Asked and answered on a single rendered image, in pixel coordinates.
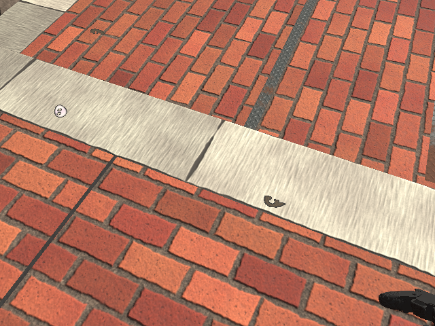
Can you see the right robot hand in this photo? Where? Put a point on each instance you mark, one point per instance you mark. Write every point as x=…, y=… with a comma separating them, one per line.
x=420, y=302

